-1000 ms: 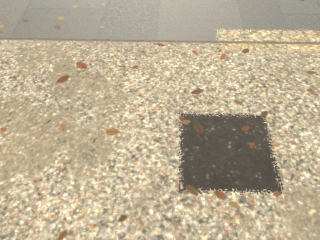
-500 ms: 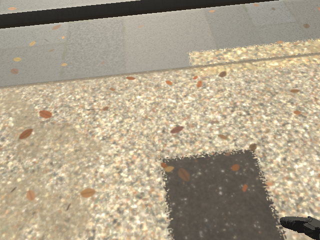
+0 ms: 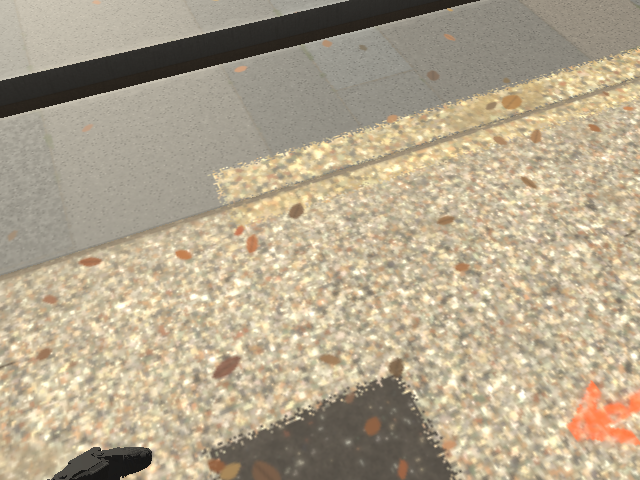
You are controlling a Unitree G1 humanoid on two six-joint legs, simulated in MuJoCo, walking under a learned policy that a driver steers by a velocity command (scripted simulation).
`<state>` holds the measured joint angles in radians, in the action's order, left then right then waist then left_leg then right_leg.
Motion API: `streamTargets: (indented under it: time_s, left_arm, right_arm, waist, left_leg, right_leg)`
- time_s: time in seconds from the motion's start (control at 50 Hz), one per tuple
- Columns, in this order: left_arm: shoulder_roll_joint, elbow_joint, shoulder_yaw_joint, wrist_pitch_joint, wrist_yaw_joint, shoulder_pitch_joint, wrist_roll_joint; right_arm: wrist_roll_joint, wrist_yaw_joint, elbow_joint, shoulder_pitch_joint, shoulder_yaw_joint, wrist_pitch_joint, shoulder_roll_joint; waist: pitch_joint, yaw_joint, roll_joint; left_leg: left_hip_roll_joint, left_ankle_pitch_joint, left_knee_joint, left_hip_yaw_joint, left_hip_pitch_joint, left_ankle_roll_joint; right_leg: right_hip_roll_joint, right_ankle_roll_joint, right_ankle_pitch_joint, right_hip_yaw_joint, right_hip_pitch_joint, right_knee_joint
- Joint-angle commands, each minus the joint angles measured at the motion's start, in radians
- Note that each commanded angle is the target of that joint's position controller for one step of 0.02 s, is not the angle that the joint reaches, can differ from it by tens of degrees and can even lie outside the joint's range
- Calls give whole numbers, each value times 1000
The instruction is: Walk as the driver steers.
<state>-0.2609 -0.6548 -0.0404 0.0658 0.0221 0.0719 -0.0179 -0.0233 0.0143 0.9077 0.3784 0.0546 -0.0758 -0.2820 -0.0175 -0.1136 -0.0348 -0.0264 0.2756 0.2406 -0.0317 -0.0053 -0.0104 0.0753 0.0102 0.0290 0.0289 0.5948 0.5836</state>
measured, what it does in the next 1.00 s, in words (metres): walks ahead: right foot, then left foot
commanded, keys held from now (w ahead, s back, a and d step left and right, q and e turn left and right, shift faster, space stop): no key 1.00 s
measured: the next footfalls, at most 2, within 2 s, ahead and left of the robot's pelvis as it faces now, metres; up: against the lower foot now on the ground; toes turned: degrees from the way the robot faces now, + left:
right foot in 0.08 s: +0.22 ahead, -0.13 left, +0.00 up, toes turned -1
left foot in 0.46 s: +0.25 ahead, +0.11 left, +0.00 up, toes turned +1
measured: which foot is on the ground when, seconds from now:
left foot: down 0.00-0.10, up 0.12-0.44, down 0.46-1.00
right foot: up 0.00-0.06, down 0.08-1.00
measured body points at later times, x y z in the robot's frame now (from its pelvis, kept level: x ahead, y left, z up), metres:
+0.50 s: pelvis +0.17 -0.03 -0.01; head +0.18 -0.03 +0.44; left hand +0.28 +0.22 -0.13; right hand +0.29 -0.30 -0.12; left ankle +0.21 +0.11 -0.74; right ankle +0.18 -0.13 -0.74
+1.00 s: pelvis +0.20 -0.02 +0.00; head +0.21 -0.02 +0.45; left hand +0.27 +0.24 -0.14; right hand +0.30 -0.28 -0.14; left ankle +0.21 +0.11 -0.74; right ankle +0.18 -0.13 -0.74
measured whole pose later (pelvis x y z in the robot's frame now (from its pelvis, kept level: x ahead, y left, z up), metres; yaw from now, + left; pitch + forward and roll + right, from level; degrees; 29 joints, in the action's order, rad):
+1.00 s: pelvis +0.20 -0.02 +0.00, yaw +0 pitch -2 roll +0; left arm -0.24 -1.03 -0.03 -0.01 -0.03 0.17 0.00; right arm 0.00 -0.03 1.01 0.13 0.04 0.01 -0.24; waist -0.04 0.00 0.01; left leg 0.02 0.25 0.49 0.00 -0.21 0.01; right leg 0.00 0.01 0.30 -0.03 0.15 0.47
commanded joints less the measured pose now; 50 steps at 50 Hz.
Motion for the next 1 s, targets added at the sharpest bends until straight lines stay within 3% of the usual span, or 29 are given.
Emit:
streamTargets:
  time_s: [0.02, 0.04, 0.06, 0.08, 0.1, 0.12, 0.14, 0.16, 0.18, 0.2, 0.26, 0.34, 0.38, 0.42, 0.44, 0.46, 0.48, 0.5, 0.52, 0.54, 0.6, 0.68, 0.8, 1.0]
  left_arm:
    - [-84, 95, -22, 22, 12, -80, -1]
    - [-103, 80, -33, 25, 12, -21, 8]
    - [-137, 42, -52, 27, 7, 94, 21]
    - [-193, 15, -69, 27, -1, 219, 37]
    - [-277, 9, -81, 15, -11, 308, 60]
    - [-231, -5, -70, 2, -6, 337, 41]
    - [-185, -2, -53, -6, -2, 277, 29]
    - [-150, 1, -41, -5, -1, 204, 22]
    - [-122, -2, -32, -3, 3, 143, 22]
    - [-105, -3, -27, 1, 5, 93, 24]
    - [-104, -27, -27, 13, 6, 18, 48]
    - [-123, -80, -30, 3, -10, 33, 43]
    - [-123, -106, -26, -7, -13, 45, 40]
    - [-106, -124, -17, -16, -13, 35, 28]
    - [-82, -142, -8, -17, -12, 62, 25]
    - [-62, -155, 0, -17, -13, 99, 37]
    - [-66, -170, -4, -14, -12, 178, 47]
    - [-50, -179, 3, -23, -21, 186, 46]
    - [-81, -181, -3, -33, -28, 136, 42]
    - [-92, -183, -7, -41, -35, 114, 35]
    - [-93, -205, -9, -53, -41, 122, 34]
    - [-88, -239, -11, -52, -42, 114, 25]
    - [-86, -291, -14, -66, -48, 112, 22]
    - [-91, -359, -10, -68, -55, 109, 23]
  right_arm:
    - [-4, -8, -37, -9, 39, 7, -187]
    - [-4, -12, -37, -25, 40, 15, -195]
    - [-4, -16, -40, -29, 35, 20, -185]
    - [14, -19, -61, -32, 19, 15, -150]
    - [42, -15, -85, 52, -15, -2, -55]
    - [28, -10, -53, 106, -14, -12, -79]
    - [2, -7, -56, 51, 11, -8, -159]
    - [-4, -10, -72, -21, 8, -1, -146]
    - [8, -16, -72, -51, 8, 11, -131]
    - [16, -24, -69, -50, 11, 30, -121]
    - [25, -37, -53, -5, 2, 65, -66]
    - [32, -43, -71, -101, -2, 75, -68]
    - [31, -42, -79, -139, 3, 82, -82]
    - [39, -41, -78, -146, 5, 82, -80]
    - [49, -41, -81, -156, 6, 81, -89]
    - [52, -46, -93, -167, 12, 78, -127]
    - [42, -53, -101, -199, 23, 79, -191]
    - [32, -47, -88, -231, 17, 81, -142]
    - [32, -39, -92, -250, 8, 79, -92]
    - [38, -36, -84, -250, 2, 74, -78]
    - [32, -34, -54, -227, 3, 57, -88]
    - [28, -40, -26, -232, 2, 59, -88]
    - [26, -43, 13, -250, 2, 67, -83]
    - [27, -49, 75, -256, 2, 78, -73]
  waist:
    - [-33, 48, 129]
    - [3, 91, 130]
    - [82, 149, 116]
    - [200, 198, 75]
    - [350, 189, -156]
    - [477, 192, -220]
    - [354, 187, -125]
    - [239, 164, -82]
    - [167, 135, -30]
    - [135, 99, -35]
    - [133, 40, -78]
    - [144, 73, -80]
    - [122, 85, -70]
    - [93, 68, -50]
    - [72, 69, -27]
    - [65, 89, 26]
    - [52, 160, 150]
    - [62, 164, 212]
    - [24, 135, 170]
    - [24, 125, 140]
    - [48, 118, 113]
    - [68, 112, 75]
    - [57, 115, 40]
    - [25, 116, 37]
  left_leg:
    - [275, -410, -8, 144, -3, -148]
    - [256, -574, 79, 119, 10, -125]
    - [210, -720, 223, 82, -9, -94]
    - [156, -601, 420, 45, -131, -46]
    - [24, -80, 801, -7, -506, 36]
    - [-15, 387, 976, 115, -577, 50]
    - [42, 364, 1040, 140, -623, 48]
    - [80, 313, 1005, 105, -651, 47]
    - [110, 254, 936, 89, -632, 53]
    - [134, 205, 866, 91, -556, 58]
    - [120, 85, 711, 68, -357, 82]
    - [109, -72, 491, 64, -280, 72]
    - [105, -87, 422, 67, -253, 59]
    - [91, -149, 286, 53, -178, 33]
    - [102, -221, 203, 69, -138, 18]
    - [163, -351, 169, 133, -99, -2]
    - [211, -391, 192, 164, -100, -44]
    - [189, -170, 166, 161, -202, -63]
    - [152, -84, 149, 145, -255, -42]
    - [135, -104, 153, 126, -259, -19]
    - [115, -253, 194, 99, -196, 0]
    - [109, -349, 219, 90, -162, -10]
    - [95, -350, 217, 77, -158, -14]
    - [77, -284, 195, 61, -158, -7]
  right_leg:
    - [-33, 29, 34, -23, -63, -70]
    - [-59, 48, 24, -42, -156, -112]
    - [-86, 75, -45, -64, -331, -153]
    - [11, 118, -291, 15, -577, -110]
    - [288, 274, -577, 358, -966, -53]
    - [371, 354, -630, 543, -976, -119]
    - [318, 315, -607, 407, -853, -132]
    - [258, 275, -594, 290, -732, -151]
    - [212, 248, -546, 224, -608, -191]
    - [180, 229, -504, 174, -494, -234]
    - [136, 236, -522, 68, -305, -292]
    - [129, 223, -358, 47, -308, -310]
    - [135, 215, -182, 71, -302, -315]
    - [107, 177, 34, 78, -276, -292]
    - [72, 134, 133, 75, -264, -274]
    - [27, 84, 235, 59, -249, -232]
    - [-46, 46, 314, 12, -225, -199]
    - [-68, 21, 287, -30, -316, -204]
    - [-65, 14, 245, -30, -349, -193]
    - [-57, 20, 210, -26, -359, -186]
    - [-42, 28, 111, -12, -374, -183]
    - [-38, 24, 13, -16, -407, -167]
    - [-36, 18, -13, -20, -432, -166]
    - [-32, 14, 39, -22, -424, -185]
Keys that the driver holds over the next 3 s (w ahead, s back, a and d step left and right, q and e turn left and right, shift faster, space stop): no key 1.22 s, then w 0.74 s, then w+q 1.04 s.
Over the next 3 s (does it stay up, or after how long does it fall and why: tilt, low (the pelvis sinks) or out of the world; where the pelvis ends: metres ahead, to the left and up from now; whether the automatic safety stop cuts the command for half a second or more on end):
stays up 1.06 0.11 -0.01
